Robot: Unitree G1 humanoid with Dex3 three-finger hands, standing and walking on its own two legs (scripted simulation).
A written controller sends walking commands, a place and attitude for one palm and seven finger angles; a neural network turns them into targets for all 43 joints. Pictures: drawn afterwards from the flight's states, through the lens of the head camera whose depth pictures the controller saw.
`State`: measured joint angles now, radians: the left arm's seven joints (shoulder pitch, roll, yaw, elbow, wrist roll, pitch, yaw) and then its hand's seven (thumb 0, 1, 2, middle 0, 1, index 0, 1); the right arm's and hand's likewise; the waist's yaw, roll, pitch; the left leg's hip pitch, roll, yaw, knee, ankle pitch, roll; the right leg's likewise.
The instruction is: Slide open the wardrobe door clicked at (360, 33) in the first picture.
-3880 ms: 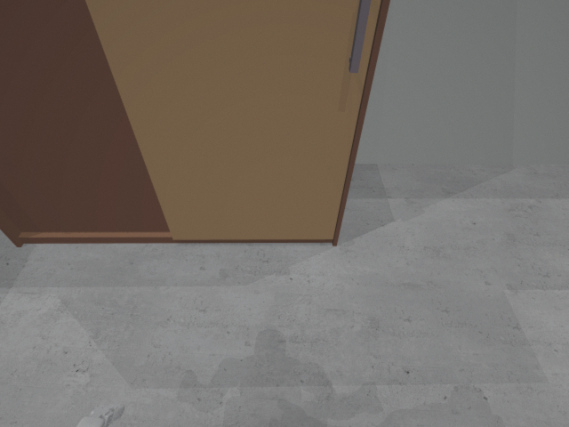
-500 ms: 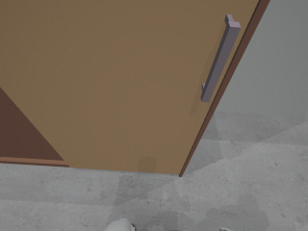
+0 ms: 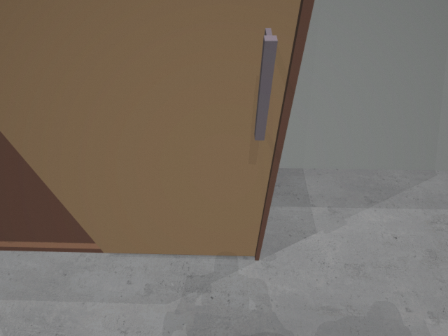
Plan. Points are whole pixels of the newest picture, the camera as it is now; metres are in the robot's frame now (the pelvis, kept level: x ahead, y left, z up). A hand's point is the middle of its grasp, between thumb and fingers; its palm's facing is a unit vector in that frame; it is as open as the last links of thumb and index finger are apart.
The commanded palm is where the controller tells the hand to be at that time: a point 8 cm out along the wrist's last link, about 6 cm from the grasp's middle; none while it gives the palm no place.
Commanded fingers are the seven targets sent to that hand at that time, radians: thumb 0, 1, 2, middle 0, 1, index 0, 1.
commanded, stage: come to a stop and stand still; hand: right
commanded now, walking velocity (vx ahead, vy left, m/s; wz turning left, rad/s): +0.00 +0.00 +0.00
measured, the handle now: (263, 89) +0.53 -0.05 +0.17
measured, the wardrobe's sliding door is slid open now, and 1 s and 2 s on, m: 0.00 0.00 0.00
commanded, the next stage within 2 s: look again from close up in 0.68 s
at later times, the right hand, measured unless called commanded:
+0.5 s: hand out of the picture -0.05 -0.13 -0.18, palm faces +0.03 +0.99 -0.15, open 7.3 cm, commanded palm none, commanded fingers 0.00 -0.90 -0.90 0.20 0.30 0.20 0.30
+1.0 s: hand out of the picture -0.02 -0.16 -0.18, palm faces +0.02 +0.98 -0.20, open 7.3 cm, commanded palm none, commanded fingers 0.00 -0.90 -0.90 0.20 0.30 0.20 0.30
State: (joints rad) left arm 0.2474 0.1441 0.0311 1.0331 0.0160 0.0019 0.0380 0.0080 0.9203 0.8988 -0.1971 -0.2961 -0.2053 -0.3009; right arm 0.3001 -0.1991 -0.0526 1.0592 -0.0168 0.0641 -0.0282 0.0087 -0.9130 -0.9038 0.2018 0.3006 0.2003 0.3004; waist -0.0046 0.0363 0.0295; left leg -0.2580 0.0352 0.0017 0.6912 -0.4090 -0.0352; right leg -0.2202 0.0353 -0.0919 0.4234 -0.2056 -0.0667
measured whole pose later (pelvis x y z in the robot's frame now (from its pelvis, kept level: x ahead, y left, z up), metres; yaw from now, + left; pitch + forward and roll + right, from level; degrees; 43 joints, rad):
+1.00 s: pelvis -0.02 +0.00 -0.01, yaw +0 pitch -1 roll +1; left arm 0.32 0.16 0.00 1.07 0.02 -0.01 0.01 0.02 0.93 0.90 -0.19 -0.30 -0.20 -0.30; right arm 0.34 -0.12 0.01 1.08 -0.01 -0.02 -0.05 0.01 -0.91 -0.90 0.20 0.30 0.20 0.30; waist 0.02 -0.04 -0.01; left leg -0.19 0.01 0.03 0.54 -0.33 0.00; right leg -0.30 0.01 -0.07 0.55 -0.24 -0.06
